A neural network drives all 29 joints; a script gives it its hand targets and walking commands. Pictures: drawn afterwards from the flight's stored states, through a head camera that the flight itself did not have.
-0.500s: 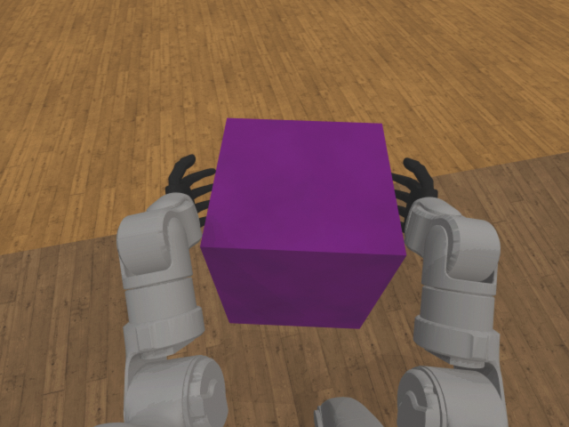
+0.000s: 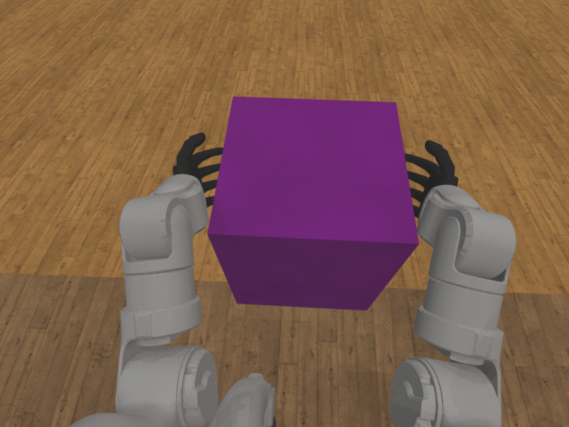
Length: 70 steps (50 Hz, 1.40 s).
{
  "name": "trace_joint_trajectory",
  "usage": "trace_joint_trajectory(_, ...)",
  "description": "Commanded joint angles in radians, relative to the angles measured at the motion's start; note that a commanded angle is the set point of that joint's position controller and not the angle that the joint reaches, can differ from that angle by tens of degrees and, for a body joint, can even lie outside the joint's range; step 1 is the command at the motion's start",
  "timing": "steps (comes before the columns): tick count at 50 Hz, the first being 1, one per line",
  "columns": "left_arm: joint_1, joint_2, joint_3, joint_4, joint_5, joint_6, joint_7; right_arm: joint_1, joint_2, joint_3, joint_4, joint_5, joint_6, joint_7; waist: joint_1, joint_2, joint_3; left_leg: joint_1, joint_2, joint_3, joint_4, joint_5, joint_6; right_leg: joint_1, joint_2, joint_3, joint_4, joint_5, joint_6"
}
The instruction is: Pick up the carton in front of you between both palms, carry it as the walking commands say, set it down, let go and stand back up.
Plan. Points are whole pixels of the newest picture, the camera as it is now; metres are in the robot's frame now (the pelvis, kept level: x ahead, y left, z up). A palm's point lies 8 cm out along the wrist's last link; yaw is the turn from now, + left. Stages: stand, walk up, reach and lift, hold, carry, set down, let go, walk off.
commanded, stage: carry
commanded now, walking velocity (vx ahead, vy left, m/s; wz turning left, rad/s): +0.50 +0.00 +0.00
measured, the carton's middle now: (307, 215) +0.38 +0.04 +0.08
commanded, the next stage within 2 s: none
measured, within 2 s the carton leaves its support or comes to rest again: neither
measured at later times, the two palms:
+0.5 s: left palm (266, 35) +0.68 +0.15 +0.20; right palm (442, 38) +0.69 -0.16 +0.21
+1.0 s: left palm out of the picture +1.02 +0.12 +0.24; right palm out of the picture +0.97 -0.18 +0.24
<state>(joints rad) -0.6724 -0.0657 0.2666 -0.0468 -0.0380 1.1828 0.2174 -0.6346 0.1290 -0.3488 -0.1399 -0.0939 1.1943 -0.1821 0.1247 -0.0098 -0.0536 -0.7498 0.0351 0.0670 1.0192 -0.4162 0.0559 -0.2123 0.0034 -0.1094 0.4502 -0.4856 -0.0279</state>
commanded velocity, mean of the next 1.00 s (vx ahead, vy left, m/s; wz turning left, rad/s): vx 0.50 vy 0.00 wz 0.00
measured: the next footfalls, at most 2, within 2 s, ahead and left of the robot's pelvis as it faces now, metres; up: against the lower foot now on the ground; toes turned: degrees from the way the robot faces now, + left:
left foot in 0.08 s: +0.23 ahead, +0.11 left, +0.04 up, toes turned +5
right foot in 0.44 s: +0.47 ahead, -0.10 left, +0.08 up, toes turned -7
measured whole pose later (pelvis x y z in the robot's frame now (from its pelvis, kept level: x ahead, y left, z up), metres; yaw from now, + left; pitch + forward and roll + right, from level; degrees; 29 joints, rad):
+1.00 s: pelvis +0.65 +0.02 +0.11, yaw -2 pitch +4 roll +0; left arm -0.64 -0.13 0.36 -0.08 0.06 1.21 0.17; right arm -0.61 0.09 -0.28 -0.07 0.00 1.20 -0.21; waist -0.12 0.00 -0.03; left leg -0.41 0.00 0.12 0.61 -0.27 0.07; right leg -0.58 0.01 0.00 1.28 -0.41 -0.05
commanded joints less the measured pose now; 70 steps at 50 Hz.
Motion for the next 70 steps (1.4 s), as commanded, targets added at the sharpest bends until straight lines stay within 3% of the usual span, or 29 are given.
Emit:
trace_joint_trajectory(1, -0.639, -0.801, -0.618, -0.069, -0.274, 0.004, -0.099, -0.536, 0.609, 0.558, 0.058, 0.140, 0.008, 0.003, -0.078, -0.139, -0.327, 0.197, -0.046, 0.114, -0.231, 0.015, 0.008, 0.158, -0.223, 0.165, -0.135, 0.445, -0.154)
trace_joint_trajectory(3, -0.600, -0.786, -0.585, -0.032, -0.232, 0.018, -0.095, -0.535, 0.632, 0.576, 0.088, 0.166, 0.018, 0.014, -0.179, -0.132, -0.385, 0.530, -0.147, 0.220, -0.362, 0.071, 0.033, 0.068, -0.189, 0.040, 0.089, 0.790, -0.093)
trace_joint_trajectory(4, -0.588, -0.772, -0.568, -0.024, -0.204, 0.024, -0.091, -0.517, 0.641, 0.578, 0.108, 0.181, 0.017, 0.019, -0.238, -0.064, -0.472, 0.803, -0.134, 0.149, -0.387, 0.075, 0.064, -0.048, -0.150, -0.022, 0.293, 0.833, -0.044)
trace_joint_trajectory(5, -0.579, -0.757, -0.541, -0.037, -0.178, 0.031, -0.088, -0.511, 0.646, 0.583, 0.103, 0.189, 0.013, 0.020, -0.266, 0.166, -0.557, 0.978, 0.152, -0.408, -0.545, -0.204, 0.194, -0.277, -0.056, -0.027, 0.634, 0.551, 0.030)
trace_joint_trajectory(6, -0.590, -0.750, -0.525, -0.045, -0.153, 0.034, -0.085, -0.550, 0.669, 0.600, 0.092, 0.204, 0.009, 0.022, -0.255, 0.349, -0.517, 1.046, 0.272, -0.832, -0.720, -0.007, 0.308, -0.530, 0.108, 0.050, 0.850, -0.035, 0.040)
trace_joint_trajectory(9, -0.560, -0.772, -0.452, -0.035, -0.067, 0.019, -0.069, -0.744, 0.820, 0.741, -0.040, 0.361, -0.008, 0.060, -0.227, -0.001, -0.416, 0.919, 0.266, -0.578, -0.559, 0.372, 0.243, -0.666, -0.008, 0.151, 1.033, -0.017, -0.019)
trace_joint_trajectory(11, -0.539, -0.769, -0.433, -0.029, -0.025, 0.000, -0.058, -0.837, 0.872, 0.793, -0.097, 0.452, -0.032, 0.081, -0.188, 0.034, -0.431, 0.878, 0.226, -0.459, -0.589, 0.239, 0.172, -0.638, -0.028, 0.150, 0.915, 0.029, -0.036)
trace_joint_trajectory(18, -0.496, -0.671, -0.467, -0.085, -0.007, -0.005, -0.035, -0.710, 0.747, 0.745, -0.055, 0.447, -0.033, 0.071, -0.173, 0.137, -0.350, 0.687, 0.188, -0.173, -0.700, 0.249, 0.140, -0.381, -0.025, 0.013, 0.351, 0.122, -0.019)
trace_joint_trajectory(21, -0.486, -0.664, -0.492, -0.062, -0.039, 0.021, -0.047, -0.621, 0.695, 0.685, 0.013, 0.372, -0.003, 0.055, -0.062, 0.118, -0.408, 0.564, 0.153, -0.011, -0.464, 0.629, 0.074, 0.038, 0.104, -0.170, 0.184, 0.176, -0.042)
trace_joint_trajectory(22, -0.463, -0.660, -0.495, -0.028, -0.053, 0.027, -0.050, -0.601, 0.670, 0.662, 0.027, 0.340, 0.009, 0.048, -0.019, 0.037, -0.491, 0.450, 0.106, 0.055, -0.240, 0.676, 0.024, 0.302, 0.082, -0.078, 0.174, 0.150, -0.080)
trace_joint_trajectory(23, -0.458, -0.647, -0.498, -0.024, -0.062, 0.029, -0.049, -0.589, 0.648, 0.633, 0.028, 0.310, 0.020, 0.040, -0.006, -0.173, -0.571, 0.228, 0.028, 0.058, 0.075, 0.387, -0.046, 0.467, -0.212, 0.466, 0.023, -0.110, -0.189)
trace_joint_trajectory(24, -0.482, -0.670, -0.518, -0.031, -0.080, 0.030, -0.048, -0.586, 0.633, 0.595, 0.028, 0.282, 0.028, 0.032, -0.014, -0.321, -0.528, -0.014, -0.133, -0.015, 0.291, -0.098, -0.061, 0.524, -0.322, 0.900, -0.173, 0.050, -0.309)
trace_joint_trajectory(27, -0.678, -0.814, -0.637, -0.146, -0.226, 0.023, -0.084, -0.551, 0.645, 0.517, 0.059, 0.186, 0.024, 0.021, -0.030, 0.038, -0.421, -0.126, -0.019, -0.110, 0.484, -0.080, -0.004, 0.376, -0.307, 0.607, 0.002, 0.462, -0.279)
trace_joint_trajectory(31, -0.822, -0.898, -0.700, -0.199, -0.348, -0.016, -0.120, -0.575, 0.667, 0.511, 0.054, 0.125, -0.010, 0.010, -0.057, -0.043, -0.403, -0.102, 0.000, -0.071, 0.295, -0.045, 0.012, 0.303, -0.268, 0.456, -0.074, 0.235, -0.206)
trace_joint_trajectory(37, -0.657, -0.810, -0.628, -0.085, -0.291, 0.000, -0.103, -0.544, 0.608, 0.547, 0.053, 0.132, 0.002, 0.000, -0.050, -0.110, -0.316, 0.097, -0.018, 0.064, -0.203, 0.053, -0.006, 0.193, -0.219, 0.204, -0.160, 0.360, -0.164)
trace_joint_trajectory(41, -0.580, -0.775, -0.562, -0.016, -0.205, 0.027, -0.092, -0.536, 0.640, 0.580, 0.101, 0.184, 0.023, 0.020, -0.209, -0.109, -0.433, 0.681, -0.154, 0.217, -0.409, 0.129, 0.046, 0.054, -0.157, -0.025, 0.227, 0.915, -0.050)
trace_joint_trajectory(42, -0.579, -0.764, -0.538, -0.035, -0.180, 0.032, -0.088, -0.531, 0.649, 0.585, 0.097, 0.195, 0.018, 0.021, -0.252, 0.026, -0.546, 0.938, 0.019, -0.164, -0.483, -0.110, 0.147, -0.177, -0.084, -0.033, 0.515, 0.744, 0.018)
trace_joint_trajectory(43, -0.581, -0.755, -0.522, -0.059, -0.156, 0.035, -0.084, -0.553, 0.665, 0.598, 0.078, 0.207, 0.013, 0.021, -0.256, 0.266, -0.529, 1.002, 0.231, -0.661, -0.651, -0.086, 0.256, -0.417, 0.048, 0.020, 0.770, 0.233, 0.036)
trace_joint_trajectory(44, -0.622, -0.759, -0.510, -0.060, -0.139, 0.031, -0.078, -0.584, 0.713, 0.615, 0.063, 0.237, 0.015, 0.030, -0.227, 0.202, -0.439, 0.957, 0.266, -0.767, -0.684, 0.247, 0.287, -0.543, 0.088, 0.114, 0.940, 0.012, -0.002)
trace_joint_trajectory(46, -0.568, -0.769, -0.461, -0.043, -0.080, 0.021, -0.066, -0.741, 0.798, 0.722, -0.038, 0.351, 0.000, 0.055, -0.220, 0.021, -0.442, 0.907, 0.274, -0.564, -0.548, 0.568, 0.247, -0.590, 0.007, 0.145, 1.021, 0.030, -0.032)
trace_joint_trajectory(49, -0.556, -0.768, -0.449, -0.060, -0.030, 0.000, -0.046, -0.845, 0.849, 0.779, -0.110, 0.462, -0.030, 0.082, -0.180, 0.093, -0.439, 0.847, 0.215, -0.405, -0.587, 0.419, 0.154, -0.564, -0.025, 0.143, 0.809, 0.094, -0.036)
trace_joint_trajectory(53, -0.523, -0.711, -0.468, -0.092, -0.011, -0.010, -0.027, -0.762, 0.785, 0.754, -0.090, 0.469, -0.033, 0.081, -0.196, 0.123, -0.404, 0.794, 0.212, -0.264, -0.626, 0.455, 0.176, -0.491, -0.026, 0.082, 0.460, 0.112, -0.015)
trace_joint_trajectory(58, -0.499, -0.676, -0.499, -0.069, -0.048, 0.029, -0.047, -0.612, 0.704, 0.672, 0.038, 0.362, 0.002, 0.059, -0.189, 0.159, -0.357, 0.726, 0.168, -0.099, -0.585, 0.640, 0.086, -0.259, 0.022, -0.030, 0.110, 0.366, -0.019)
trace_joint_trajectory(60, -0.506, -0.678, -0.504, -0.035, -0.069, 0.042, -0.059, -0.589, 0.685, 0.644, 0.070, 0.319, 0.016, 0.047, -0.134, 0.117, -0.395, 0.679, 0.124, 0.001, -0.401, 0.802, 0.026, -0.020, 0.057, -0.085, 0.000, 0.428, -0.040)
trace_joint_trajectory(61, -0.487, -0.680, -0.501, -0.012, -0.077, 0.045, -0.063, -0.588, 0.668, 0.629, 0.084, 0.298, 0.023, 0.042, -0.088, 0.075, -0.444, 0.562, 0.096, 0.033, -0.241, 0.700, -0.011, 0.171, 0.000, -0.004, 0.023, 0.382, -0.060)
trace_joint_trajectory(62, -0.480, -0.660, -0.487, 0.002, -0.078, 0.047, -0.062, -0.595, 0.660, 0.616, 0.100, 0.284, 0.032, 0.036, -0.066, -0.085, -0.489, 0.371, 0.025, 0.061, -0.003, 0.404, -0.054, 0.316, -0.216, 0.348, -0.002, 0.349, -0.101)
trace_joint_trajectory(63, -0.519, -0.664, -0.488, 0.011, -0.076, 0.045, -0.056, -0.592, 0.665, 0.592, 0.105, 0.264, 0.035, 0.030, -0.083, -0.282, -0.475, 0.051, -0.113, -0.002, 0.193, -0.061, -0.069, 0.475, -0.374, 0.729, -0.093, 0.447, -0.226)
trace_joint_trajectory(66, -0.576, -0.812, -0.542, -0.032, -0.142, 0.024, -0.083, -0.589, 0.738, 0.576, 0.113, 0.221, 0.020, 0.031, -0.081, -0.045, -0.409, -0.039, -0.003, -0.087, 0.241, -0.001, -0.031, 0.378, -0.322, 0.540, -0.075, 0.560, -0.214)
trace_joint_trajectory(70, -0.665, -0.949, -0.638, -0.092, -0.218, -0.041, -0.131, -0.564, 0.844, 0.619, 0.109, 0.186, -0.043, 0.047, -0.092, -0.091, -0.413, 0.045, 0.015, -0.052, 0.011, 0.071, -0.045, 0.308, -0.275, 0.355, -0.140, 0.556, -0.159)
